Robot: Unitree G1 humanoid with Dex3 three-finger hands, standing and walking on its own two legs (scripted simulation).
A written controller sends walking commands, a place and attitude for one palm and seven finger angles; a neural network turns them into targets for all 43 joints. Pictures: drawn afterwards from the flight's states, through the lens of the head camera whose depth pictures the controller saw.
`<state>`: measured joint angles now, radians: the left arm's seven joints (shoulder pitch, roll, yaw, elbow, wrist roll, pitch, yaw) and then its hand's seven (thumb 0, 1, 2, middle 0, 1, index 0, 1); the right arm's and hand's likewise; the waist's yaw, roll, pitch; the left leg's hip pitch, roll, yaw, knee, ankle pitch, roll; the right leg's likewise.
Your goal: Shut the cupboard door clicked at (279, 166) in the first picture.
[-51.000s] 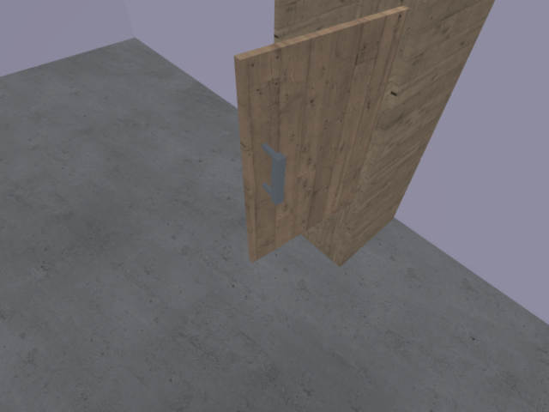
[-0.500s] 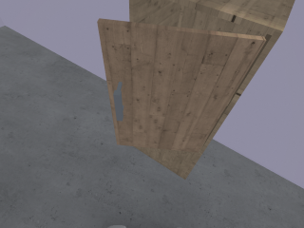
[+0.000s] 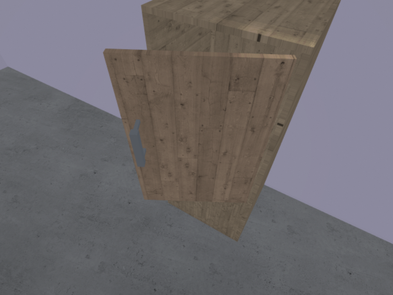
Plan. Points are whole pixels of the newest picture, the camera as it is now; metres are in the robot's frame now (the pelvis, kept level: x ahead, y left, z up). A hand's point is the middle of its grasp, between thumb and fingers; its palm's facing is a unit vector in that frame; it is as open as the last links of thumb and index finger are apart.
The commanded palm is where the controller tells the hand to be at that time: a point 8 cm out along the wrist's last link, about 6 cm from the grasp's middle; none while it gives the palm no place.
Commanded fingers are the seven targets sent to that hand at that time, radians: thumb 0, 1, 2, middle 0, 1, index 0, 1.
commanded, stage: come to a stop and stand still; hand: left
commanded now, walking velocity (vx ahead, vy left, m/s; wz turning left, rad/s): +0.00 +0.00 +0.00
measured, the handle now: (139, 143) +0.49 +0.18 +0.00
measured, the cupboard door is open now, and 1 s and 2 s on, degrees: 29 29 29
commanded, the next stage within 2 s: look again from close up in 0.26 s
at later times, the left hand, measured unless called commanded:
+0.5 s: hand out of the picture +0.00 +0.17 -0.19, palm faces +0.02 -0.99 -0.17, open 7.4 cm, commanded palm none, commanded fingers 0.00 0.90 0.90 -0.20 -0.30 -0.20 -0.30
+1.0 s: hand out of the picture +0.05 +0.24 -0.16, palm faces +0.12 -0.96 -0.24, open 7.4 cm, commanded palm +0.10 +0.28 -0.07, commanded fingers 0.00 0.90 0.90 -0.25 -0.36 -0.25 -0.36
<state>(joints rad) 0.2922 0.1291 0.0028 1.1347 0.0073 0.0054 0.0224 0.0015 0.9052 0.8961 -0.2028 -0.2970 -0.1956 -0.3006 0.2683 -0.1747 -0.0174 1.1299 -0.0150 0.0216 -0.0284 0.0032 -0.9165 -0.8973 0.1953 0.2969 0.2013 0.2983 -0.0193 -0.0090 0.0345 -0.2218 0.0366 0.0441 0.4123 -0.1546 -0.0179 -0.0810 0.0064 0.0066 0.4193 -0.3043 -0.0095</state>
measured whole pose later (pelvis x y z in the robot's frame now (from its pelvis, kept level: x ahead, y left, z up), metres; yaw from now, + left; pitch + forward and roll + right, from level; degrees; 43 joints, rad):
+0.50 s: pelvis +0.01 +0.01 -0.01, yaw +0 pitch -1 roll -1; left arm 0.33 0.11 0.00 1.10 0.02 -0.04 0.05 0.00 0.90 0.90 -0.20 -0.30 -0.20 -0.30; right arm 0.29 -0.15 -0.01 1.08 -0.02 0.00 -0.03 0.02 -0.93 -0.90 0.20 0.30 0.20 0.30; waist -0.02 0.02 0.04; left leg -0.30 0.04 0.02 0.57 -0.26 -0.01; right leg -0.11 0.02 0.00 0.49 -0.36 0.00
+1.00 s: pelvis +0.00 +0.04 -0.01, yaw +0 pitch -1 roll -1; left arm 0.41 0.22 0.06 0.66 -0.03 0.09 0.04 0.01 0.90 0.90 -0.21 -0.30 -0.20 -0.30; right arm 0.24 -0.18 0.02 0.94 0.01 -0.08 -0.04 0.01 -0.91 -0.90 0.20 0.30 0.20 0.30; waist 0.01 -0.02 0.06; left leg -0.32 0.00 0.06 0.58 -0.24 0.04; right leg -0.18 -0.04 0.01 0.57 -0.35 0.03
